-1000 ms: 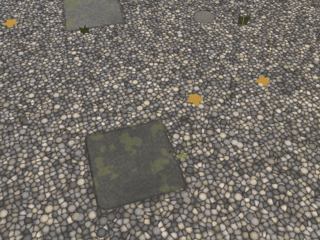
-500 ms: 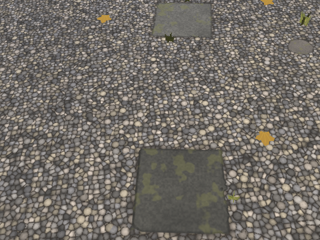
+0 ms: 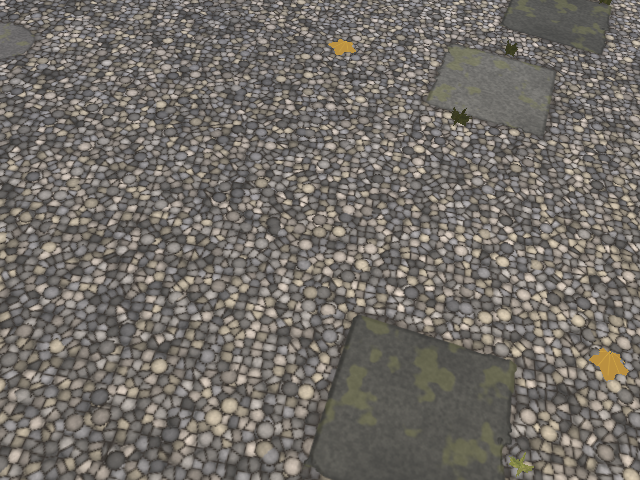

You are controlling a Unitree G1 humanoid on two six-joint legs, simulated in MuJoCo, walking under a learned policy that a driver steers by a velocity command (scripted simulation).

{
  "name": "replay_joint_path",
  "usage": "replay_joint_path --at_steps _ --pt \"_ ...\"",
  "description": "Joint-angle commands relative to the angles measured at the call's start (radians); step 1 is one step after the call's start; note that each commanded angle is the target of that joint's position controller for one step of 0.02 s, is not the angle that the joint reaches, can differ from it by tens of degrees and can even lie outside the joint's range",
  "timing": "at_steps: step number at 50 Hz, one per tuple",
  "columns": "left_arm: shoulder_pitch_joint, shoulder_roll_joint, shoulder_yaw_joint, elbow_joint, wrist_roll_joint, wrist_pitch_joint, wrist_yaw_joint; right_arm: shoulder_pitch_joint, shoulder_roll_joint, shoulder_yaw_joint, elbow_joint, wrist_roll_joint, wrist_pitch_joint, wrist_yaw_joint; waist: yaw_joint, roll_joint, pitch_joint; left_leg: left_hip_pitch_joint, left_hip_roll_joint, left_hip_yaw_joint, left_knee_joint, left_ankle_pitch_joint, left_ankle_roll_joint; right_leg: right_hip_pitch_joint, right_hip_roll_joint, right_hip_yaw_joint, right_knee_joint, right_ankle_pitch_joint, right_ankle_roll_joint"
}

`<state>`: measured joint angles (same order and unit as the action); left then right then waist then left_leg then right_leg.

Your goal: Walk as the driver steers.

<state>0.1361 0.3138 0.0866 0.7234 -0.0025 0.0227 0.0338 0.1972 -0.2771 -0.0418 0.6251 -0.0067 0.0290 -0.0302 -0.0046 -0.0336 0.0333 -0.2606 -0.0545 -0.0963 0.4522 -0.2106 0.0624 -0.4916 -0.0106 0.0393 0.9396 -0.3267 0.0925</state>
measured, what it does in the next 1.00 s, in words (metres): walks ahead, turning right: right foot, then left foot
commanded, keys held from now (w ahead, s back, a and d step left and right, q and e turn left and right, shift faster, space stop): w+e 0.16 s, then e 0.32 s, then w+e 0.52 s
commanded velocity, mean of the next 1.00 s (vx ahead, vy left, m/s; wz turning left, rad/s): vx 0.23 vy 0.00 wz -0.39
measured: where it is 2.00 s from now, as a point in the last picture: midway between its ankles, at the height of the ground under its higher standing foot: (498, 368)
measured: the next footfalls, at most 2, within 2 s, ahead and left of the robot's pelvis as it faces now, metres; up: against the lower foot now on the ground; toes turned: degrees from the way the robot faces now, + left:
right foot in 0.20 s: +0.04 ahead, -0.13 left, +0.00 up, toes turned -3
left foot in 0.60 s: +0.23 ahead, +0.07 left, +0.00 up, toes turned -20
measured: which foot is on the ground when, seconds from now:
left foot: down 0.00-0.22, up 0.24-0.58, down 0.60-1.00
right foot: up 0.00-0.18, down 0.20-0.60, up 0.62-1.00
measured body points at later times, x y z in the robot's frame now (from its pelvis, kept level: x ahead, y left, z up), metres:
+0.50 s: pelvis +0.07 -0.03 +0.00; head +0.11 -0.04 +0.45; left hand +0.20 +0.25 -0.11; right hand +0.22 -0.32 -0.09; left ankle +0.17 +0.10 -0.71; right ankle +0.00 -0.13 -0.74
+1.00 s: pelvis +0.23 -0.07 +0.00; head +0.26 -0.08 +0.44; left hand +0.53 +0.04 -0.09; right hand +0.11 -0.33 -0.12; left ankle +0.19 +0.08 -0.74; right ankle +0.29 -0.28 -0.70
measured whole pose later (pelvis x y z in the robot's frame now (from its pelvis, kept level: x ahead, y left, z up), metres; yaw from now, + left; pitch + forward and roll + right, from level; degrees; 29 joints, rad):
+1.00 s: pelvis +0.23 -0.07 +0.00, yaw -30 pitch +2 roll +2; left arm 0.13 0.29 0.06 0.62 -0.02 -0.02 -0.04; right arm 0.36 -0.29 -0.07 0.79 0.00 -0.08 -0.01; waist -0.09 -0.04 0.03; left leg 0.04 0.00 0.17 0.23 -0.30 0.00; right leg -0.66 -0.10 0.03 0.78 -0.07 0.02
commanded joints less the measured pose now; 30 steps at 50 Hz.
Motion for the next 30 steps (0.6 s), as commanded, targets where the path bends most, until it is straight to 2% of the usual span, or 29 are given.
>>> replay_joint_path --at_steps 1,2,4,6,7,8,9,10,11,12,13,14,15,16,17,20,22,24,26,27,28,29,30 --pt "-0.037 0.049 -0.001 -0.068 -0.004 -0.018 -0.013 0.001 -0.137 -0.035 -0.046 -0.006 -0.008 -0.001 -0.028 0.175 -0.124 0.138 0.242 -0.212 -0.112 0.162 0.167 0.040 -0.031 0.008 -0.151 -0.013 -0.004" --pt "-0.032 0.044 -0.006 -0.061 -0.007 -0.020 -0.020 0.009 -0.123 -0.029 -0.035 -0.006 -0.011 0.004 -0.040 0.181 -0.113 0.109 0.233 -0.218 -0.145 -0.028 0.167 0.084 -0.030 -0.010 -0.204 -0.013 -0.011" --pt "-0.049 0.067 -0.005 -0.066 -0.019 -0.029 -0.030 0.032 -0.173 -0.040 -0.012 -0.002 -0.014 0.015 -0.065 0.213 -0.041 0.066 0.252 -0.277 -0.201 -0.277 0.177 0.089 -0.008 -0.049 -0.241 -0.056 -0.034" --pt "-0.046 0.072 -0.009 -0.065 -0.029 -0.048 -0.037 0.041 -0.187 -0.044 0.004 0.002 -0.022 0.017 -0.063 0.182 -0.003 0.065 0.272 -0.307 -0.211 -0.362 0.175 0.094 -0.003 -0.053 -0.310 -0.074 -0.076" --pt "-0.027 0.061 -0.013 -0.055 -0.030 -0.059 -0.041 0.036 -0.186 -0.043 0.010 0.009 -0.027 0.017 -0.048 0.160 0.003 0.058 0.272 -0.300 -0.202 -0.372 0.168 0.127 0.001 -0.061 -0.370 -0.048 -0.100" --pt "0.008 0.047 -0.017 -0.037 -0.027 -0.070 -0.044 0.022 -0.181 -0.041 0.014 0.015 -0.032 0.017 -0.025 0.144 0.002 0.032 0.263 -0.276 -0.186 -0.371 0.156 0.193 0.009 -0.074 -0.446 -0.001 -0.126" --pt "0.034 0.038 -0.020 -0.021 -0.019 -0.078 -0.044 0.000 -0.157 -0.033 0.014 0.012 -0.037 0.016 -0.001 0.126 0.004 0.003 0.236 -0.236 -0.147 -0.287 0.133 0.267 0.018 -0.069 -0.517 0.040 -0.146" --pt "0.070 0.050 -0.019 -0.013 -0.010 -0.082 -0.041 -0.032 -0.121 -0.021 0.006 0.001 -0.045 0.016 0.020 0.109 -0.021 -0.025 0.199 -0.175 -0.060 -0.121 0.095 0.352 -0.017 -0.006 -0.544 0.090 -0.165" --pt "0.127 0.113 -0.009 -0.010 -0.003 -0.083 -0.036 -0.067 -0.071 -0.008 -0.022 -0.019 -0.056 0.013 0.023 -0.031 -0.085 -0.084 0.108 -0.042 0.163 0.000 0.029 0.459 -0.146 0.164 -0.562 0.335 -0.205" --pt "0.125 0.217 0.025 -0.006 -0.009 -0.080 -0.041 -0.095 -0.087 -0.016 -0.067 -0.028 -0.069 0.005 0.000 -0.225 -0.060 -0.248 -0.016 0.102 0.262 -0.154 -0.052 0.491 -0.259 0.380 -0.581 0.443 -0.329" --pt "0.167 0.171 0.017 -0.015 -0.007 -0.081 -0.042 -0.137 -0.138 -0.029 -0.071 -0.022 -0.074 -0.001 0.059 -0.202 -0.044 -0.372 -0.006 0.070 0.419 -0.390 -0.094 0.548 -0.322 0.483 -0.621 0.523 -0.412" --pt "0.189 0.144 0.008 -0.006 -0.004 -0.083 -0.038 -0.127 -0.154 -0.038 -0.069 -0.003 -0.074 0.005 0.056 -0.150 -0.040 -0.441 0.010 0.048 0.520 -0.435 -0.105 0.588 -0.327 0.469 -0.616 0.581 -0.417" --pt "0.179 0.151 0.013 -0.013 -0.009 -0.082 -0.035 -0.109 -0.136 -0.039 -0.053 0.005 -0.068 0.008 0.044 -0.103 -0.045 -0.464 0.027 0.036 0.578 -0.406 -0.116 0.606 -0.294 0.422 -0.595 0.622 -0.395" --pt "0.155 0.164 0.019 -0.021 -0.021 -0.075 -0.028 -0.110 -0.132 -0.041 -0.055 0.006 -0.062 0.012 0.036 -0.073 -0.030 -0.499 0.044 0.029 0.570 -0.345 -0.125 0.611 -0.278 0.388 -0.586 0.672 -0.373" --pt "0.136 0.158 0.018 -0.033 -0.024 -0.065 -0.017 -0.119 -0.123 -0.041 -0.053 0.005 -0.058 0.014 0.031 -0.061 -0.042 -0.474 0.055 0.024 0.542 -0.286 -0.131 0.593 -0.251 0.344 -0.586 0.706 -0.349" --pt "0.107 0.159 0.023 -0.052 -0.020 -0.024 0.007 -0.124 -0.076 -0.031 -0.043 0.008 -0.055 0.020 0.024 -0.085 -0.067 -0.340 0.022 0.060 0.410 -0.148 -0.150 0.490 -0.171 0.259 -0.586 0.717 -0.307" --pt "0.102 0.167 0.029 -0.062 -0.025 -0.004 0.016 -0.138 -0.070 -0.029 -0.042 0.009 -0.055 0.024 0.030 -0.097 -0.077 -0.242 0.000 0.070 0.317 -0.076 -0.150 0.415 -0.145 0.241 -0.568 0.694 -0.284" --pt "0.099 0.176 0.034 -0.070 -0.028 0.010 0.017 -0.150 -0.079 -0.034 -0.045 0.012 -0.056 0.030 0.035 -0.112 -0.081 -0.167 -0.016 0.069 0.240 -0.038 -0.144 0.364 -0.139 0.262 -0.546 0.655 -0.268" --pt "0.101 0.171 0.033 -0.078 -0.033 0.009 0.011 -0.141 -0.099 -0.044 -0.047 0.022 -0.063 0.039 0.031 -0.120 -0.094 -0.092 -0.016 0.056 0.153 -0.021 -0.133 0.329 -0.137 0.328 -0.558 0.382 -0.261" --pt "0.088 0.166 0.030 -0.084 -0.033 0.003 0.007 -0.125 -0.113 -0.052 -0.045 0.027 -0.069 0.042 0.014 -0.123 -0.084 -0.044 -0.010 0.053 0.101 -0.003 -0.123 0.298 -0.134 0.363 -0.560 0.238 -0.255" --pt "0.068 0.154 0.025 -0.091 -0.032 -0.004 0.003 -0.088 -0.121 -0.060 -0.035 0.031 -0.077 0.041 -0.016 -0.118 -0.072 0.035 -0.002 0.059 0.029 0.047 -0.106 0.249 -0.119 0.377 -0.542 0.118 -0.243" --pt "0.085 0.121 0.015 -0.090 -0.024 -0.016 0.000 -0.047 -0.140 -0.071 -0.028 0.029 -0.086 0.033 -0.035 -0.099 -0.074 0.137 0.030 0.043 -0.016 0.044 -0.079 0.188 -0.081 0.369 -0.492 0.018 -0.218" --pt "0.106 0.050 -0.008 -0.094 -0.003 -0.026 -0.008 0.065 -0.191 -0.084 -0.021 0.013 -0.096 0.022 -0.071 0.025 -0.151 0.306 0.207 -0.138 -0.062 -0.069 -0.011 0.094 -0.009 0.284 -0.272 -0.145 -0.178"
